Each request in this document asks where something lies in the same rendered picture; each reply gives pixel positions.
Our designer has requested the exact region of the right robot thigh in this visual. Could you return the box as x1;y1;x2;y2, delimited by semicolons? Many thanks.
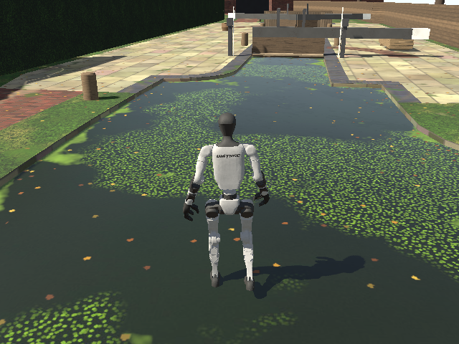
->
240;199;254;244

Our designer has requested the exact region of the robot left hand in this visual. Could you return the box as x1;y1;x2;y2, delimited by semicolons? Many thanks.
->
183;202;199;221

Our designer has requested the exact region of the right robot forearm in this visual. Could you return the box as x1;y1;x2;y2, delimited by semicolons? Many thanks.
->
256;171;268;196

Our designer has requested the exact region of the left robot upper arm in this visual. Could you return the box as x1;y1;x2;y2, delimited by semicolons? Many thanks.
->
193;145;213;185

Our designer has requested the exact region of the left robot forearm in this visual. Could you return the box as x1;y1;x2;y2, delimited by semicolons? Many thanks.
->
185;174;200;205

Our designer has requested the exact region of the right robot upper arm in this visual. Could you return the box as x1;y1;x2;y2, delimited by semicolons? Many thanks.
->
243;143;263;182

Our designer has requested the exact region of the humanoid robot head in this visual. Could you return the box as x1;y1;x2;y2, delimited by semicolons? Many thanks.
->
216;113;240;147

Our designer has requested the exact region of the robot right hand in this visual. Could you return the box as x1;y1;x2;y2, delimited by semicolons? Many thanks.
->
253;193;270;206

